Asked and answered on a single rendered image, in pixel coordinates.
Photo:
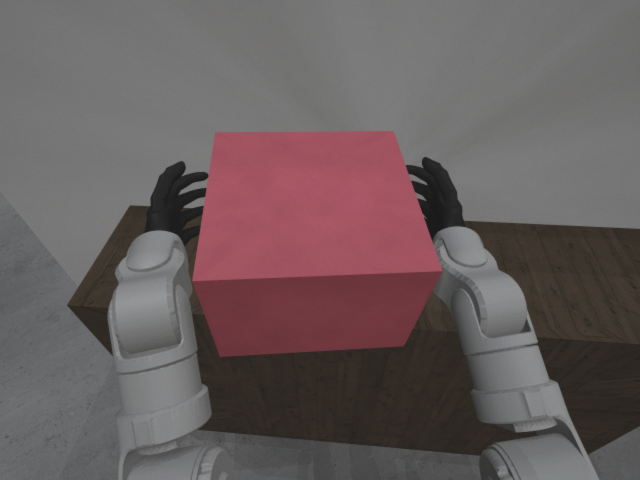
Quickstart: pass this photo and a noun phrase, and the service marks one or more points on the robot right upper arm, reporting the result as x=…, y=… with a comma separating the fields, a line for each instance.
x=544, y=457

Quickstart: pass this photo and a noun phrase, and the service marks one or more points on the right robot forearm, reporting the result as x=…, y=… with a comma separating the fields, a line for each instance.
x=512, y=388

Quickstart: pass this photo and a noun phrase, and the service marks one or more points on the robot left upper arm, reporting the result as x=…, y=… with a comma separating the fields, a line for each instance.
x=198, y=462

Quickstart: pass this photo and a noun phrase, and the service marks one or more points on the carton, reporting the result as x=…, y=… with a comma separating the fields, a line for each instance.
x=311, y=241

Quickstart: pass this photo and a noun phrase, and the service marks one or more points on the pedestal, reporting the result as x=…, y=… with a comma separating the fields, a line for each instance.
x=582, y=289

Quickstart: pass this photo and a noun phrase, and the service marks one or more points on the left robot forearm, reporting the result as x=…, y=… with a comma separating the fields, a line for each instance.
x=154, y=350

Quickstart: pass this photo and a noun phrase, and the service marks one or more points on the left robot hand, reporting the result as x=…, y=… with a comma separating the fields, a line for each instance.
x=166, y=203

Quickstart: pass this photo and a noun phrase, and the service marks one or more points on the right robot hand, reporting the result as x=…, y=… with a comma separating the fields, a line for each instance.
x=441, y=208

